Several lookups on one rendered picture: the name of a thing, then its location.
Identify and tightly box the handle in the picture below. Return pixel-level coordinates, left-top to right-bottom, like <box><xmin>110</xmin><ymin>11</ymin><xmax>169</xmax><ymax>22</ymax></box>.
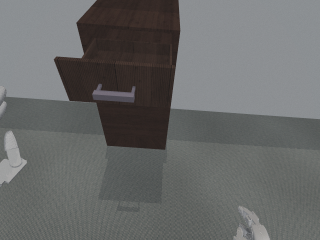
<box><xmin>92</xmin><ymin>84</ymin><xmax>136</xmax><ymax>103</ymax></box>

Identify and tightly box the robot right hand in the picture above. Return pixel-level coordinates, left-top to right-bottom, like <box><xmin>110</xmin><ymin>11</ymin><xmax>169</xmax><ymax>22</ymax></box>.
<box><xmin>233</xmin><ymin>205</ymin><xmax>270</xmax><ymax>240</ymax></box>

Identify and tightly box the drawer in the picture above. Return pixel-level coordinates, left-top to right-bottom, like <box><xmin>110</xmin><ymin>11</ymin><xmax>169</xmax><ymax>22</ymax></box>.
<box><xmin>54</xmin><ymin>38</ymin><xmax>175</xmax><ymax>108</ymax></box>

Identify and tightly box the cabinet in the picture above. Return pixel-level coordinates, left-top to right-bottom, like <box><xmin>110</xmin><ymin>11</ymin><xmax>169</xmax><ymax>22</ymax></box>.
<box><xmin>76</xmin><ymin>0</ymin><xmax>181</xmax><ymax>150</ymax></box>

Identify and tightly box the robot left hand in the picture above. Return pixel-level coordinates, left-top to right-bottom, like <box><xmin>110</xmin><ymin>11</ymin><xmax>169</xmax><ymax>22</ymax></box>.
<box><xmin>0</xmin><ymin>86</ymin><xmax>27</xmax><ymax>187</ymax></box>

